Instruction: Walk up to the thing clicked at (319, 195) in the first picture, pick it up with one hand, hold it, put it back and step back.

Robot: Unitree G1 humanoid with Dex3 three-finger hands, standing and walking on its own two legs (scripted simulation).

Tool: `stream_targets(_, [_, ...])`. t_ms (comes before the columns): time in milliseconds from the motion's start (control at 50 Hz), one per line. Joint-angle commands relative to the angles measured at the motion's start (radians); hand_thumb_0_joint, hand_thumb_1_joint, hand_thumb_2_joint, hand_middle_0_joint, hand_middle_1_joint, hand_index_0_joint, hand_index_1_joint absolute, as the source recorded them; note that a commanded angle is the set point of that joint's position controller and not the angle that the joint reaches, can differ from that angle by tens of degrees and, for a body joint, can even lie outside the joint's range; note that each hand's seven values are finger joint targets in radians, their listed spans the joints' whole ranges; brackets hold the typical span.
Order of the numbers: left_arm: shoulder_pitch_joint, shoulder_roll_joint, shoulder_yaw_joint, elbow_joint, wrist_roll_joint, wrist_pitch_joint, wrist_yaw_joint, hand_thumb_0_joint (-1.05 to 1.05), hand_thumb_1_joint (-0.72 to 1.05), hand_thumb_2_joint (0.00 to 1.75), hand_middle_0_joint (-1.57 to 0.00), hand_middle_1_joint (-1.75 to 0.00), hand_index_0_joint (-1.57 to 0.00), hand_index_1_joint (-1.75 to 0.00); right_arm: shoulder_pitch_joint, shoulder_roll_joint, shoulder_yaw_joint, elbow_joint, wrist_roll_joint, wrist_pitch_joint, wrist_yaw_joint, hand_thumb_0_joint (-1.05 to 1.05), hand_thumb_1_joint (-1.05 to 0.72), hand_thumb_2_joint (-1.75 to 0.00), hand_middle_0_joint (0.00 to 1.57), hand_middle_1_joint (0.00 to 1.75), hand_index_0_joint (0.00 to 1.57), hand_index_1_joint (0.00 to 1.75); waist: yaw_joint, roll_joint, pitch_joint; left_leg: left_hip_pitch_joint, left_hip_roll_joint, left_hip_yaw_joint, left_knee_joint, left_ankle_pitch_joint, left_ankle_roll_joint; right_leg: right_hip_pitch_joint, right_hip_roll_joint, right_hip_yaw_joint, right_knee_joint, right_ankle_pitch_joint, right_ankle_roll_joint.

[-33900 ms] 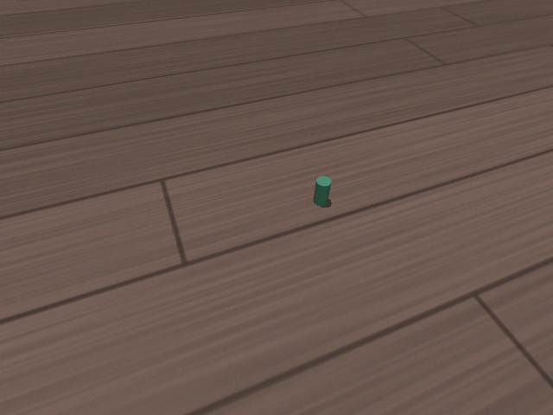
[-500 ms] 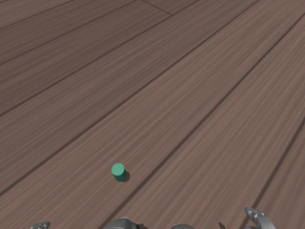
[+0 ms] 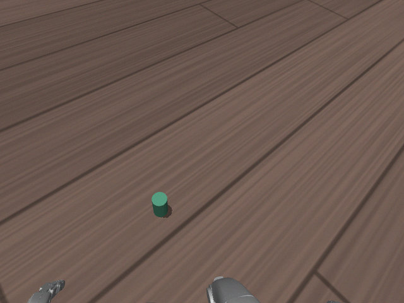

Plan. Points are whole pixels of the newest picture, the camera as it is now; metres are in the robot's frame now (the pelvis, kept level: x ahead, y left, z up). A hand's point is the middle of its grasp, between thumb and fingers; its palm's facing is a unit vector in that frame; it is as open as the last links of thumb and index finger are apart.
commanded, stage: step back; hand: left
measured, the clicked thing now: (160, 204) +0.60 +0.13 -0.70
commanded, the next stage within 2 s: none
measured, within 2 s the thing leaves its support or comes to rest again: neither
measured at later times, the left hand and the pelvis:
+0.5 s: hand out of the picture -0.06 +0.22 -0.14, palm faces -0.05 -0.91 -0.42, open 7.4 cm; pelvis -0.16 -0.04 -0.01, yaw -3 degrees
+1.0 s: hand out of the picture -0.27 +0.19 -0.17, palm faces -0.08 -0.92 -0.40, open 7.4 cm; pelvis -0.35 -0.07 -0.02, yaw -4 degrees
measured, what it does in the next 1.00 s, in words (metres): walks backwards: right foot, then left foot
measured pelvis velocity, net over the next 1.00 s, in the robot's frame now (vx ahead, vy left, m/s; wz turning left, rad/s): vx -0.35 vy -0.07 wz -0.08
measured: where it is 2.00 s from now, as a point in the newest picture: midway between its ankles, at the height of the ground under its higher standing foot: outside the picture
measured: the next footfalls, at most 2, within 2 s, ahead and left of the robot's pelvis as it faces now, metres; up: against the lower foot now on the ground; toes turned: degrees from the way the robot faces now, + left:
right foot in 0.26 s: -0.09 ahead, -0.16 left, +0.00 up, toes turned -1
left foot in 0.60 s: -0.19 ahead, +0.07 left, +0.00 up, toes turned -2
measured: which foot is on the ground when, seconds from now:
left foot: down 0.00-0.30, up 0.32-0.58, down 0.60-1.00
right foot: up 0.00-0.24, down 0.26-0.62, up 0.64-0.94, down 0.96-1.00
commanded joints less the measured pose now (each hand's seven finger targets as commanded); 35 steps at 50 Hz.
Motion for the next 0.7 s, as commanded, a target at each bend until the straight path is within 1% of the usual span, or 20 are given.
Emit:
stream_targets(0, [0.076, 0.192, 0.075, -0.065, -0.002, -0.036, 0.009, 0.00, 0.90, 0.90, -0.20, -0.30, -0.20, -0.30, -0.091, -0.262, -0.080, -0.110, 0.001, -0.041, -0.028, 0.00, -0.90, -0.90, 0.20, 0.30, 0.20, 0.30, 0.044, 0.151, -0.143, 0.037, 0.218, -0.156, -0.179, 0.442, 0.174, -0.011, 0.005, 0.059, 0.181, 0.030, 0.016])
stream_targets(80, [0.048, 0.169, 0.061, -0.098, 0.005, -0.047, 0.011, 0.00, 0.90, 0.90, -0.20, -0.30, -0.20, -0.30, 0.006, -0.265, -0.090, -0.107, 0.012, -0.036, -0.037, 0.00, -0.90, -0.90, 0.20, 0.30, 0.20, 0.30, -0.022, 0.183, -0.212, 0.272, 0.251, -0.173, -0.106, 0.507, 0.225, -0.059, -0.044, 0.030, -0.063, -0.014, 0.059])
stream_targets(120, [0.056, 0.166, 0.058, -0.093, 0.002, -0.050, 0.009, 0.00, 0.90, 0.90, -0.20, -0.30, -0.20, -0.30, -0.003, -0.285, -0.094, -0.119, 0.008, -0.031, -0.037, 0.00, -0.90, -0.90, 0.20, 0.30, 0.20, 0.30, -0.023, 0.220, -0.234, 0.253, 0.275, -0.171, -0.088, 0.522, 0.233, 0.019, -0.094, 0.000, -0.232, -0.028, 0.054])
stream_targets(160, [0.099, 0.164, 0.058, -0.063, 0.002, -0.057, 0.007, 0.00, 0.90, 0.90, -0.20, -0.30, -0.20, -0.30, -0.036, -0.297, -0.094, -0.132, 0.004, -0.019, -0.031, 0.00, -0.90, -0.90, 0.20, 0.30, 0.20, 0.30, -0.012, 0.246, -0.249, 0.171, 0.240, -0.134, -0.067, 0.456, 0.206, 0.137, -0.100, -0.077, -0.406, 0.015, 0.043])
stream_targets(220, [0.225, 0.165, 0.068, 0.012, 0.012, -0.063, -0.001, 0.00, 0.90, 0.90, -0.20, -0.30, -0.20, -0.30, -0.082, -0.304, -0.096, -0.145, 0.018, 0.001, -0.024, 0.00, -0.90, -0.90, 0.20, 0.30, 0.20, 0.30, 0.040, 0.238, -0.279, 0.007, 0.195, -0.107, -0.009, 0.297, 0.131, 0.350, -0.090, -0.133, -0.701, 0.264, -0.003])
stream_targets(240, [0.222, 0.204, 0.077, 0.011, 0.025, -0.067, -0.002, 0.00, 0.90, 0.90, -0.20, -0.30, -0.20, -0.30, -0.084, -0.277, -0.089, -0.148, 0.025, 0.005, -0.022, 0.00, -0.90, -0.90, 0.20, 0.30, 0.20, 0.30, 0.037, 0.156, -0.263, -0.114, 0.142, -0.089, 0.040, 0.152, 0.083, 0.394, -0.135, -0.030, -0.692, 0.276, -0.030])
stream_targets(260, [0.205, 0.290, 0.100, -0.009, 0.037, -0.069, -0.004, 0.00, 0.90, 0.90, -0.20, -0.30, -0.20, -0.30, -0.077, -0.222, -0.075, -0.167, 0.031, 0.006, -0.023, 0.00, -0.90, -0.90, 0.20, 0.30, 0.20, 0.30, 0.041, -0.104, -0.217, -0.322, -0.015, -0.035, 0.214, -0.120, 0.012, 0.388, -0.326, 0.265, -0.744, 0.235, -0.103])
stream_targets(280, [0.101, 0.384, 0.114, -0.060, 0.035, -0.062, -0.003, 0.00, 0.90, 0.90, -0.20, -0.30, -0.20, -0.30, -0.121, -0.223, -0.085, -0.179, 0.032, 0.006, -0.041, 0.00, -0.90, -0.90, 0.20, 0.30, 0.20, 0.30, 0.076, -0.243, -0.160, -0.262, -0.088, -0.039, 0.460, -0.326, -0.025, 0.123, -0.514, 0.411, -0.812, 0.261, -0.271])
stream_targets(300, [0.006, 0.379, 0.111, -0.093, 0.028, -0.066, 0.005, 0.00, 0.90, 0.90, -0.20, -0.30, -0.20, -0.30, -0.096, -0.266, -0.102, -0.157, 0.031, 0.006, -0.045, 0.00, -0.90, -0.90, 0.20, 0.30, 0.20, 0.30, 0.045, -0.252, -0.095, -0.183, -0.036, -0.093, 0.586, -0.311, -0.026, -0.053, -0.548, 0.449, -0.856, 0.223, -0.295])
stream_targets(340, [-0.070, 0.270, 0.079, -0.117, 0.026, -0.074, 0.009, 0.00, 0.90, 0.90, -0.20, -0.30, -0.20, -0.30, -0.030, -0.265, -0.091, -0.107, 0.039, 0.001, -0.029, 0.00, -0.90, -0.90, 0.20, 0.30, 0.20, 0.30, -0.007, -0.097, -0.085, -0.160, -0.095, -0.096, 0.630, -0.196, -0.012, 0.010, -0.372, 0.162, -0.756, 0.406, -0.213])
stream_targets(360, [-0.083, 0.240, 0.078, -0.108, 0.029, -0.073, 0.011, 0.00, 0.90, 0.90, -0.20, -0.30, -0.20, -0.30, 0.006, -0.237, -0.082, -0.093, 0.042, -0.001, -0.029, 0.00, -0.90, -0.90, 0.20, 0.30, 0.20, 0.30, -0.026, -0.105, -0.098, -0.200, -0.121, -0.083, 0.635, -0.175, -0.013, 0.084, -0.320, 0.074, -0.710, 0.485, -0.178])
stream_targets(440, [0.029, 0.222, 0.073, -0.108, 0.039, -0.068, 0.022, 0.00, 0.90, 0.90, -0.20, -0.30, -0.20, -0.30, -0.011, -0.209, -0.063, -0.115, 0.037, -0.020, -0.036, 0.00, -0.90, -0.90, 0.20, 0.30, 0.20, 0.30, 0.048, -0.147, -0.158, -0.254, -0.082, -0.035, 0.409, -0.223, -0.032, 0.330, -0.309, 0.063, -0.625, 0.648, -0.178])
stream_targets(500, [0.046, 0.214, 0.070, -0.117, 0.030, -0.056, 0.028, 0.00, 0.90, 0.90, -0.20, -0.30, -0.20, -0.30, 0.011, -0.194, -0.063, -0.109, 0.022, -0.028, -0.034, 0.00, -0.90, -0.90, 0.20, 0.30, 0.20, 0.30, 0.056, -0.174, -0.216, -0.209, -0.024, 0.021, 0.144, -0.229, -0.030, 0.456, -0.347, 0.081, -0.554, 0.738, -0.186])
stream_targets(540, [0.012, 0.218, 0.063, -0.134, 0.013, -0.045, 0.026, 0.00, 0.90, 0.90, -0.20, -0.30, -0.20, -0.30, 0.086, -0.192, -0.070, -0.084, 0.014, -0.033, -0.033, 0.00, -0.90, -0.90, 0.20, 0.30, 0.20, 0.30, 0.016, -0.155, -0.262, -0.086, -0.012, 0.054, -0.135, -0.033, -0.010, 0.454, -0.329, 0.058, -0.452, 0.748, -0.151])
stream_targets(560, [0.002, 0.214, 0.055, -0.138, 0.007, -0.034, 0.020, 0.00, 0.90, 0.90, -0.20, -0.30, -0.20, -0.30, 0.117, -0.204, -0.080, -0.064, 0.012, -0.034, -0.032, 0.00, -0.90, -0.90, 0.20, 0.30, 0.20, 0.30, 0.009, -0.101, -0.267, 0.007, -0.018, 0.055, -0.222, 0.132, -0.006, 0.371, -0.296, 0.029, -0.410, 0.666, -0.117])
stream_targets(580, [0.021, 0.174, 0.043, -0.150, 0.003, -0.026, 0.016, 0.00, 0.90, 0.90, -0.20, -0.30, -0.20, -0.30, 0.101, -0.255, -0.096, -0.071, -0.003, -0.035, -0.034, 0.00, -0.90, -0.90, 0.20, 0.30, 0.20, 0.30, 0.023, 0.008, -0.268, 0.102, 0.098, -0.127, -0.219, 0.263, 0.029, 0.205, -0.230, 0.006, -0.337, 0.462, -0.065])
stream_targets(600, [0.049, 0.129, 0.034, -0.149, -0.005, -0.025, 0.016, 0.00, 0.90, 0.90, -0.20, -0.30, -0.20, -0.30, 0.044, -0.352, -0.115, -0.085, -0.011, -0.031, -0.033, 0.00, -0.90, -0.90, 0.20, 0.30, 0.20, 0.30, 0.043, 0.242, -0.245, 0.191, 0.301, -0.392, -0.227, 0.457, 0.121, -0.046, -0.049, -0.087, -0.157, 0.018, -0.019])
stream_targets(620, [-0.020, 0.181, 0.053, -0.152, 0.005, -0.026, 0.033, 0.00, 0.90, 0.90, -0.20, -0.30, -0.20, -0.30, 0.034, -0.428, -0.123, -0.106, -0.004, -0.030, -0.028, 0.00, -0.90, -0.90, 0.20, 0.30, 0.20, 0.30, -0.022, 0.268, -0.228, -0.005, 0.434, -0.504, -0.235, 0.450, 0.275, 0.019, -0.039, 0.012, -0.004, -0.172, 0.001])
stream_targets(640, [-0.037, 0.218, 0.061, -0.138, 0.009, -0.025, 0.036, 0.00, 0.90, 0.90, -0.20, -0.30, -0.20, -0.30, -0.019, -0.420, -0.125, -0.111, -0.003, -0.039, -0.036, 0.00, -0.90, -0.90, 0.20, 0.30, 0.20, 0.30, -0.011, 0.263, -0.172, -0.123, 0.476, -0.549, -0.266, 0.400, 0.315, 0.059, -0.074, 0.082, 0.127, -0.151, 0.000])
stream_targets(680, [0.006, 0.198, 0.066, -0.100, -0.005, -0.021, 0.024, 0.00, 0.90, 0.90, -0.20, -0.30, -0.20, -0.30, -0.094, -0.307, -0.089, -0.122, -0.013, -0.039, -0.039, 0.00, -0.90, -0.90, 0.20, 0.30, 0.20, 0.30, 0.041, 0.161, -0.161, -0.071, 0.299, -0.245, -0.190, 0.514, 0.231, 0.034, -0.027, 0.096, 0.222, -0.047, -0.004])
